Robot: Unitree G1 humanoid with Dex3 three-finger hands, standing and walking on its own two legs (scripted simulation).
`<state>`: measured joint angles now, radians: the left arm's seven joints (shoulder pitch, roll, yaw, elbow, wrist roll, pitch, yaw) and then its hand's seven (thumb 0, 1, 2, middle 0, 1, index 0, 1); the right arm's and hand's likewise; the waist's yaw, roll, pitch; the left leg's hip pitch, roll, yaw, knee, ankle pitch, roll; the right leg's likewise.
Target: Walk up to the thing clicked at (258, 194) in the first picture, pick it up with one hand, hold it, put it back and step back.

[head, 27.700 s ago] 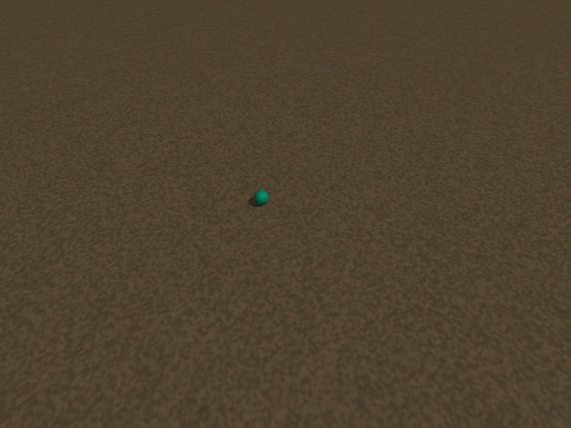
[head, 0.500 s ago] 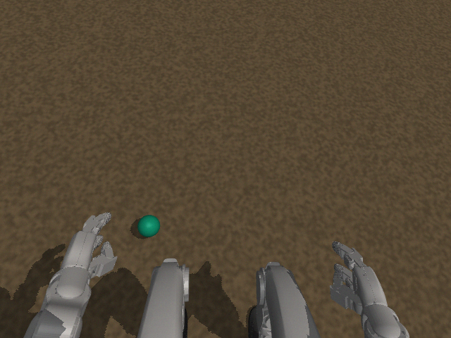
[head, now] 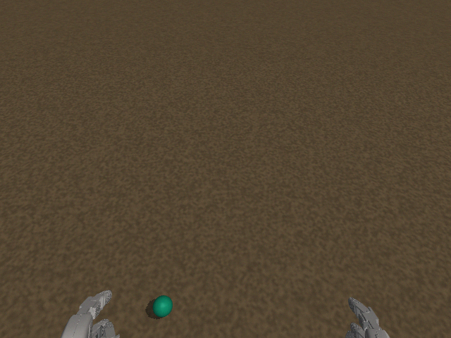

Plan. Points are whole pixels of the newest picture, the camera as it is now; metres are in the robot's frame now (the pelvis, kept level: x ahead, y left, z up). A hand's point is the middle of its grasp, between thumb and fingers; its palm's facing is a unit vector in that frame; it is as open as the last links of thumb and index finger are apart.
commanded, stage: home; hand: left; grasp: from above
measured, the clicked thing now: (162, 306) +0.40 +0.22 -0.67
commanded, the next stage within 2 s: none
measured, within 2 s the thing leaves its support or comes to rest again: neither
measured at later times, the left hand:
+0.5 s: hand out of the picture +0.16 +0.17 -0.04, palm faces +0.07 -0.97 -0.21, open 7.4 cm
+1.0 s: hand out of the picture +0.16 +0.17 -0.03, palm faces +0.06 -0.98 -0.21, open 7.4 cm
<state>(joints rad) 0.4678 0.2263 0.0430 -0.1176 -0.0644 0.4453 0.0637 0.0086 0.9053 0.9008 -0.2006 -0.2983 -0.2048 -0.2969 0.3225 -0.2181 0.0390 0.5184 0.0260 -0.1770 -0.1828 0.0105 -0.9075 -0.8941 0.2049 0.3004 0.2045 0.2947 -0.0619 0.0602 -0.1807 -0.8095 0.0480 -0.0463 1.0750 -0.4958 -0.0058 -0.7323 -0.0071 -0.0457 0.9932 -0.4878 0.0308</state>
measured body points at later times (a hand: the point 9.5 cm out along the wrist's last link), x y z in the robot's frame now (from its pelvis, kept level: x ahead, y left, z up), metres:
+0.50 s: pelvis +0.01 -0.01 +0.01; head +0.03 -0.01 +0.46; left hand +0.15 +0.23 -0.02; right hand +0.18 -0.25 -0.05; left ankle +0.02 +0.12 -0.67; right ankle +0.00 -0.14 -0.67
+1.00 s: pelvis +0.00 -0.01 +0.01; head +0.01 +0.00 +0.46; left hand +0.15 +0.23 -0.02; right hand +0.16 -0.25 -0.05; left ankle +0.02 +0.12 -0.67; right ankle +0.00 -0.14 -0.67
